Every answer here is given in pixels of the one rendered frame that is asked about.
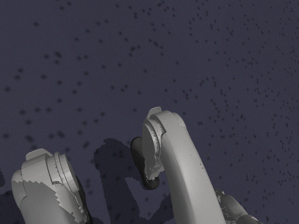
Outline right robot foot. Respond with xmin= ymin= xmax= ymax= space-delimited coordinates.
xmin=130 ymin=137 xmax=159 ymax=190

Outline right robot hand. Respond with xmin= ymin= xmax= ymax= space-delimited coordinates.
xmin=214 ymin=188 xmax=248 ymax=224

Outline right robot arm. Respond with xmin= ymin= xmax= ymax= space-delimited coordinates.
xmin=235 ymin=215 xmax=263 ymax=224

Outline left robot foot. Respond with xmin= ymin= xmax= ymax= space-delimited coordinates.
xmin=75 ymin=175 xmax=93 ymax=224

